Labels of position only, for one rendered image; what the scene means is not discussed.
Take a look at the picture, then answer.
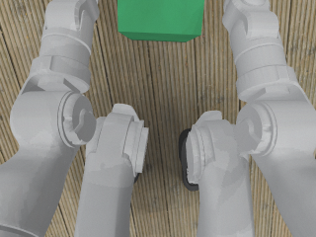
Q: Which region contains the left robot upper arm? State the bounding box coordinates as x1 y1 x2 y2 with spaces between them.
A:
0 90 97 237

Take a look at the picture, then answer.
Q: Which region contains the left robot forearm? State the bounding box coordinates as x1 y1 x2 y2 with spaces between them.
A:
10 0 100 129

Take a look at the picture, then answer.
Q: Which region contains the right robot upper arm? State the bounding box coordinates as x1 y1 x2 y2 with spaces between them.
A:
233 100 316 237

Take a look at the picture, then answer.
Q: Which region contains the carton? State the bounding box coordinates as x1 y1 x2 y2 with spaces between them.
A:
118 0 204 42

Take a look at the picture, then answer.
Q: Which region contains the right robot forearm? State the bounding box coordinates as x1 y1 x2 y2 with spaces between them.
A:
222 0 314 108

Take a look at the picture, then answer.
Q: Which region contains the left robot shin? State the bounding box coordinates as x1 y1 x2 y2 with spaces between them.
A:
85 103 140 177

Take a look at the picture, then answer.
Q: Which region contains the left robot thigh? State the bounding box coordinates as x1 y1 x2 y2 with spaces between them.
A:
74 112 149 237

